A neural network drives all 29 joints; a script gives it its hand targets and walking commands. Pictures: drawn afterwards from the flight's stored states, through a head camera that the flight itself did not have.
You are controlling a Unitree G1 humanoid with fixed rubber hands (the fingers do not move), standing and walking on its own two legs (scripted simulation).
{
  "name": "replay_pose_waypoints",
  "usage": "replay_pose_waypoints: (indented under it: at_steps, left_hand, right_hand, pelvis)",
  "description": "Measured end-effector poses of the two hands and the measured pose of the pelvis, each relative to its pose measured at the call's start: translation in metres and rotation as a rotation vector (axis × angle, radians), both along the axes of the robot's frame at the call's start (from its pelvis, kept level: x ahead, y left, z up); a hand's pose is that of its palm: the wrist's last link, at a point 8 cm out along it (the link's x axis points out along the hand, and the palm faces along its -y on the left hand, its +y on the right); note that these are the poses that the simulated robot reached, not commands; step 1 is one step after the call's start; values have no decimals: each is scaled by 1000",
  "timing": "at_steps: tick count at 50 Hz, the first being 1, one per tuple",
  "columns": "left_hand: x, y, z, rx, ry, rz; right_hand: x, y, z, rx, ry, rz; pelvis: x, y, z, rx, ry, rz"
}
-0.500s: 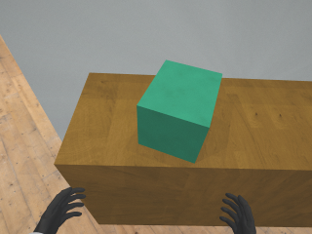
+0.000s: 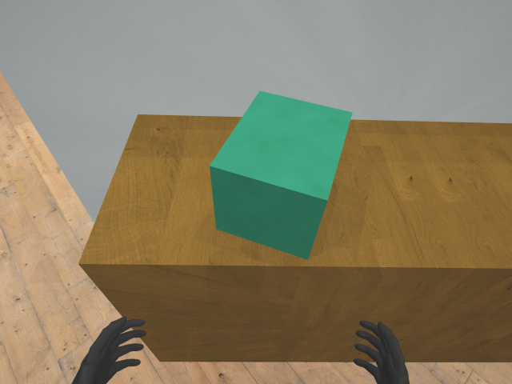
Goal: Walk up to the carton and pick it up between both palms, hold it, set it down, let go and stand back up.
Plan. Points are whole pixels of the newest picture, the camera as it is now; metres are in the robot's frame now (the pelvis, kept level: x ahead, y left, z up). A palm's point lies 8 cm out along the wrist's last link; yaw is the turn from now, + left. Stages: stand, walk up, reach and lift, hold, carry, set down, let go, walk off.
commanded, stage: set down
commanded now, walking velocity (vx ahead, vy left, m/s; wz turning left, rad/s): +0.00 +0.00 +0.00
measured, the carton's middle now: (282, 172) +0.49 -0.04 +0.04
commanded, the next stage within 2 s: let go in 0.52 s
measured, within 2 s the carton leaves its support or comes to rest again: neither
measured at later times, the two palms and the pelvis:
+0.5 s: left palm (109, 370) +0.17 +0.22 -0.05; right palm out of the picture +0.15 -0.20 -0.06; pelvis +0.01 +0.00 +0.00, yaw -1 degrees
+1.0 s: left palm (114, 383) +0.15 +0.22 -0.08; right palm out of the picture +0.14 -0.22 -0.09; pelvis +0.00 +0.00 +0.00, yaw -1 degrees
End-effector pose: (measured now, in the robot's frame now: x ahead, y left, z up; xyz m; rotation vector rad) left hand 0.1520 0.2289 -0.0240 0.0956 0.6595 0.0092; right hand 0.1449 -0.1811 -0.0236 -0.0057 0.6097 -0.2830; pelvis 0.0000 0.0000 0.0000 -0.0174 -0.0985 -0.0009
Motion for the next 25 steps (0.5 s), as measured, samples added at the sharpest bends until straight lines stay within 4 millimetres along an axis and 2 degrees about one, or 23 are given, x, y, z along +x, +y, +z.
replay_pose_waypoints:
  at_steps: [6, 15, 25]
  left_hand:
    - [5, -3, -8, 19, 23, 24]
    - [7, -8, -12, 39, 46, 12]
    - [14, -8, -26, 62, 89, 13]
  right_hand:
    - [5, -3, -15, -3, 51, 52]
    - [11, -13, -21, -13, 15, 61]
    - [6, -21, -40, -31, 48, 109]
  pelvis:
    - [1, -4, 0, 2, 15, 3]
    - [9, -7, 0, 2, 25, 1]
    - [10, -4, 0, 2, 4, -12]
